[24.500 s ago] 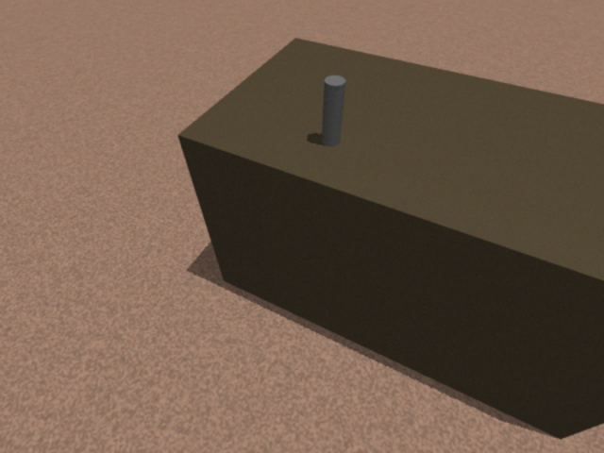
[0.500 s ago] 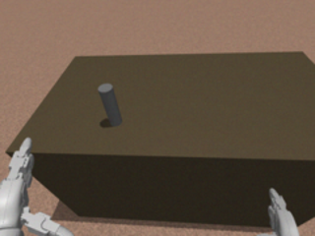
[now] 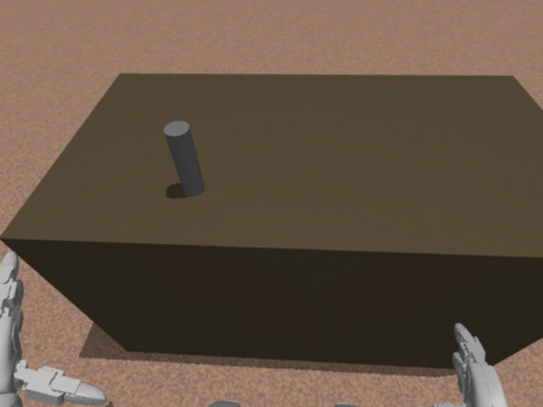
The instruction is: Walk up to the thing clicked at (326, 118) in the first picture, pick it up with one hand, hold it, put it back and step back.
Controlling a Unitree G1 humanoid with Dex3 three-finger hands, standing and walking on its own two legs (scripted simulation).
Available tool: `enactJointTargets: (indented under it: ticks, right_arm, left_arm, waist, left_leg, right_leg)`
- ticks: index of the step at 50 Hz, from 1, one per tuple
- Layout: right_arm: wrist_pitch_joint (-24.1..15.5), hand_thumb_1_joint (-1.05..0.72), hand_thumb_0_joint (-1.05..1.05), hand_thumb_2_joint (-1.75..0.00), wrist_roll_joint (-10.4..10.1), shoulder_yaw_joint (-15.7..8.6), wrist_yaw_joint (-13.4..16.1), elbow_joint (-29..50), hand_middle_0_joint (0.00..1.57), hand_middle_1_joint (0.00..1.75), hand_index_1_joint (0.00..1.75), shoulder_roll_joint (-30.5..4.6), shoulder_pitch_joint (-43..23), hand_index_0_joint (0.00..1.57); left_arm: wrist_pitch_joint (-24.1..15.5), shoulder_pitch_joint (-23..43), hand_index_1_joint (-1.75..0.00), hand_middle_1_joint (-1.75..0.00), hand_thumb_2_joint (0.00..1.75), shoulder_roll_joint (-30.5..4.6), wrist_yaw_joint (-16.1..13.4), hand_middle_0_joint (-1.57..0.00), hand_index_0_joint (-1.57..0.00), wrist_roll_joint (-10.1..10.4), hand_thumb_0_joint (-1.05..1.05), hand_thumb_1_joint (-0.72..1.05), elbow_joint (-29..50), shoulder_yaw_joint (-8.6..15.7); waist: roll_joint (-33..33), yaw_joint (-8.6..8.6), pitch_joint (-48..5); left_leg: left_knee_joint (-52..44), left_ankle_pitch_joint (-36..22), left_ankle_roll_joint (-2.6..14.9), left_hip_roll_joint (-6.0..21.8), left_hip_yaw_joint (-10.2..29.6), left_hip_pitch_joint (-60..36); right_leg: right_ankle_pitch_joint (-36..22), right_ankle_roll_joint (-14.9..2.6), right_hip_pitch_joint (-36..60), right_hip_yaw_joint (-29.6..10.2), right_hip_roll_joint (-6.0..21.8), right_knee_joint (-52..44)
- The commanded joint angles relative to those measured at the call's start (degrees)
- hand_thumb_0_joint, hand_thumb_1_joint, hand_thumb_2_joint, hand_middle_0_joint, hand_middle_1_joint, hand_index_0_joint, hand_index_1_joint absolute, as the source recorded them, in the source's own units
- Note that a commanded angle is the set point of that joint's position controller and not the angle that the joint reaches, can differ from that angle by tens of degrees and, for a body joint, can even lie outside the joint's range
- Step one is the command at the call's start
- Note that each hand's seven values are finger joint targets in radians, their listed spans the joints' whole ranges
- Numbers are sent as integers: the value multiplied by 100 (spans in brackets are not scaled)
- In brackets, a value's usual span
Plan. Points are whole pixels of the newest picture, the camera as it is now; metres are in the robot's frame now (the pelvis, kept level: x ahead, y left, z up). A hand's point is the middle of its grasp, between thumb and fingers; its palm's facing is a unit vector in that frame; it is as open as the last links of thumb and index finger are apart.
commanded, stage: home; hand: left
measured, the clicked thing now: (186, 161) +0.53 +0.21 +0.04
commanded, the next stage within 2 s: none
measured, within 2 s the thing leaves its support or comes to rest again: neither
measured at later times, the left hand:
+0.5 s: hand (173, 356) +0.20 +0.18 -0.06, palm faces +0.08 -0.98 -0.19, open 17.5 cm
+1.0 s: hand (171, 352) +0.21 +0.18 -0.06, palm faces +0.10 -0.97 -0.23, open 17.5 cm
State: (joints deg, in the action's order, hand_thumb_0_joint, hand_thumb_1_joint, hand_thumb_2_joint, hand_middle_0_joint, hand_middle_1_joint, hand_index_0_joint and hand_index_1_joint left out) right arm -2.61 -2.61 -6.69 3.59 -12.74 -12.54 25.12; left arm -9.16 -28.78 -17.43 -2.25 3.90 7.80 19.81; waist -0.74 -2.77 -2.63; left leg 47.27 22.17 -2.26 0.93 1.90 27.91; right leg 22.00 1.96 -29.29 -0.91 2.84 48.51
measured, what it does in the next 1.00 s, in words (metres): stands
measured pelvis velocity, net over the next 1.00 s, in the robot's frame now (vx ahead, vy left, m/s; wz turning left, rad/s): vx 0.03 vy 0.01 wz -0.01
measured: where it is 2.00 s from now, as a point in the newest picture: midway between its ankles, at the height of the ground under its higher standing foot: outside the picture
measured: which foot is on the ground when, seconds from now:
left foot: down 0.00-1.00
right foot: down 0.00-1.00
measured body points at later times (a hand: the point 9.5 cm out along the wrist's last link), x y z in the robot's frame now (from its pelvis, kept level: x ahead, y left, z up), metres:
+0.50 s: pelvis +0.02 +0.01 -0.01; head +0.04 +0.02 +0.44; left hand +0.19 +0.23 -0.05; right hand +0.18 -0.22 -0.04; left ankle +0.03 +0.15 -0.70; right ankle +0.03 -0.14 -0.70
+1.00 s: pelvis +0.03 +0.01 -0.01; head +0.05 +0.01 +0.44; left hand +0.20 +0.23 -0.04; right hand +0.19 -0.23 -0.05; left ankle +0.03 +0.15 -0.70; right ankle +0.03 -0.14 -0.70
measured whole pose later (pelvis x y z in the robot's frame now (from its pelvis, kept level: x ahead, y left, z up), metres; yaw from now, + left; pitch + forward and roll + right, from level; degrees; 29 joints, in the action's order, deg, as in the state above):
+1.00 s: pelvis +0.03 +0.01 -0.01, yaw -1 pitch +8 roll +0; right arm 2.8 -1.8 -0.5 4.3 -6.3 -11.2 25.1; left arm 2.7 -24.5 -11.4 -4.2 1.6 -5.8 0.7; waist 0.1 -0.1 -6.0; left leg 53.5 27.1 -2.1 1.7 1.7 34.7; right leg 25.8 2.3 -35.6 -1.2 2.1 53.2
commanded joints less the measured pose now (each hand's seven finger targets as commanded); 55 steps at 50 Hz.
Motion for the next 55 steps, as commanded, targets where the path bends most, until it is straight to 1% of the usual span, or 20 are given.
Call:
enactJointTargets:
  ticks: [1, 4, 5, 8, 11, 13, 14, 15, 16, 18, 19, 24, 25, 27, 28, 31, 38, 46, 53, 55]
  right_arm:
    - [-491, -19, 0, -49, 37, 600, -5, 928, 13, 18, 18, 59, -594, 13]
    - [-524, -24, 0, -52, 92, 202, 61, 732, 13, 19, 19, -366, -410, 13]
    - [-512, -31, 0, -56, 106, -64, 83, 625, 14, 20, 20, -663, -211, 14]
    - [-534, -53, 0, -71, 126, -222, 81, 640, 17, 24, 24, -788, -208, 17]
    - [-537, -75, 0, -83, 114, 17, 69, 708, 19, 28, 28, -559, -454, 19]
    - [-537, -89, 0, -90, 109, 302, 53, 866, 20, 30, 30, -335, -613, 20]
    - [-520, -90, 0, -90, 109, 271, 57, 927, 20, 30, 30, -392, -593, 20]
    - [-489, -90, 0, -90, 109, 603, 28, 968, 20, 30, 30, -90, -602, 20]
    - [-477, -90, 0, -90, 112, 460, 53, 1095, 20, 30, 30, -230, -689, 20]
    - [-421, -90, 0, -90, 125, 558, 67, 1214, 20, 30, 30, -143, -642, 20]
    - [-366, -90, 0, -90, 142, 461, 81, 1147, 20, 30, 30, -207, -408, 20]
    - [-156, -90, 0, -90, 154, 164, 96, 1006, 20, 30, 30, -456, -250, 20]
    - [-133, -90, 0, -90, 150, 207, 84, 1150, 20, 30, 30, -449, -285, 20]
    - [-76, -90, 0, -90, 132, 187, 85, 1092, 20, 30, 30, -430, -192, 20]
    - [-69, -90, 0, -90, 120, 289, 77, 1359, 20, 30, 30, -408, -389, 20]
    - [-46, -90, 0, -90, 94, 418, 52, 1633, 20, 30, 30, -331, -570, 20]
    - [136, -90, 0, -90, 97, 227, 96, 1518, 20, 30, 30, -434, 48, 20]
    - [163, -90, 0, -90, 80, 456, 92, 1808, 20, 30, 30, -309, -364, 20]
    - [227, -90, 0, -90, 89, 260, 135, 1950, 20, 30, 30, -488, -139, 20]
    - [273, -90, 0, -90, 79, 290, 147, 2039, 20, 30, 30, -458, -226, 20]
  left_arm:
    - [-428, 407, -6, -6, 7, -528, -55, -5, -5, -65, 0, -53, 1067, -255]
    - [-313, 167, -7, -7, 11, -395, -54, -6, -6, -134, 0, -47, 608, -509]
    - [-260, 68, -7, -7, 9, -463, -54, -6, -6, -144, 0, -49, 362, -464]
    - [-87, 148, -6, -6, 6, -387, -62, -5, -5, -184, 0, -55, 268, -659]
    - [51, 372, -5, -5, 3, -12, -58, -4, -5, -222, 0, -60, -34, -1207]
    - [118, 599, -4, -5, 2, 106, -78, -4, -4, -252, 0, -61, -247, -1432]
    - [131, 744, -5, -5, 3, 42, -91, -4, -4, -261, 0, -60, -173, -1485]
    - [182, 634, -5, -5, 3, 219, -90, -4, -5, -297, 0, -59, -544, -1637]
    - [180, 788, -5, -5, 4, 92, -114, -5, -5, -285, 0, -58, -250, -1619]
    - [236, 727, -5, -5, 4, 93, -144, -5, -5, -289, 0, -58, -500, -1604]
    - [280, 582, -5, -5, 5, -52, -168, -5, -5, -292, 0, -56, -632, -1427]
    - [486, 505, -4, -4, 2, -169, -226, -4, -4, -242, 0, -61, -629, -1358]
    - [531, 437, -4, -4, 2, -148, -228, -4, -4, -238, 0, -61, -615, -1356]
    - [637, 255, -4, -4, 2, 198, -190, -4, -4, -229, 0, -61, -963, -1690]
    - [626, 531, -4, -4, 2, 75, -201, -4, -4, -216, 0, -61, -497, -1631]
    - [691, 785, -5, -5, 4, 305, -158, -5, -4, -225, 0, -58, -567, -1905]
    - [765, 571, -5, -5, 4, -83, -176, -5, -5, -230, 0, -58, -573, -1434]
    - [869, 672, -5, -5, 6, 131, -220, -5, -5, -203, 0, -55, -234, -1690]
    - [929, 467, -5, -5, 5, 72, -231, -5, -5, -219, 0, -56, -214, -1647]
    - [920, 488, -5, -5, 5, -12, -245, -5, -5, -203, 0, -56, -184, -1551]
  waist:
    - [-130, -49, -151]
    - [-136, 146, -302]
    - [-104, 246, -282]
    - [-166, 298, -505]
    - [-6, 326, -388]
    - [19, 307, -521]
    - [-90, 302, -647]
    - [-47, 255, -706]
    - [-189, 217, -938]
    - [-147, 184, -1056]
    - [-210, 192, -1157]
    - [-434, 166, -830]
    - [-373, 156, -879]
    - [-39, 289, -652]
    - [-62, 213, -814]
    - [233, 284, -743]
    - [181, 280, -981]
    - [-59, 210, -815]
    - [137, 292, -1094]
    - [278, 248, -984]
  left_leg:
    - [-1007, 270, 276, -194, -374, 246]
    - [-1013, 208, 253, -139, -317, 173]
    - [-1006, 197, 246, -113, -281, 153]
    - [-903, -160, 203, -90, -255, 76]
    - [-788, -276, 201, -63, -220, 160]
    - [-661, -482, 190, -58, -248, 178]
    - [-627, -567, 180, -39, -224, 203]
    - [-591, -713, 155, -17, -213, 199]
    - [-537, -923, 146, -39, -242, 151]
    - [-478, -975, 156, -59, -291, 139]
    - [-416, -1098, 149, -66, -320, 116]
    - [-496, -699, 129, -83, -391, 298]
    - [-489, -779, 127, -69, -389, 282]
    - [-417, -819, 157, -57, -396, 312]
    - [-403, -1005, 154, -50, -394, 246]
    - [-367, -1024, 184, -36, -366, 294]
    - [-259, -989, 190, -95, -458, 212]
    - [-328, -625, 173, -77, -395, 462]
    - [-191, -1004, 181, -50, -376, 340]
    - [-150, -822, 205, -86, -421, 482]
  right_leg:
    - [174, -116, 176, 378, -174, -939]
    - [14, -123, 93, 424, -238, -838]
    - [-36, -124, 54, 440, -254, -824]
    - [-346, -124, 68, 464, -273, -708]
    - [-398, -139, -62, 466, -268, -643]
    - [-513, -146, -63, 452, -248, -581]
    - [-585, -158, -45, 460, -239, -523]
    - [-657, -170, -16, 463, -242, -454]
    - [-834, -179, 89, 445, -229, -430]
    - [-903, -172, 181, 412, -220, -419]
    - [-1023, -173, 251, 390, -212, -401]
    - [-687, -191, 134, 355, -219, -478]
    - [-743, -188, 128, 369, -232, -452]
    - [-790, -166, -13, 377, -243, -473]
    - [-964, -170, 68, 380, -244, -434]
    - [-981, -145, -15, 404, -252, -406]
    - [-1026, -112, 30, 333, -209, -421]
    - [-615, -177, -119, 354, -211, -354]
    - [-989, -152, -66, 374, -247, -219]
    - [-850, -124, -92, 335, -209, -325]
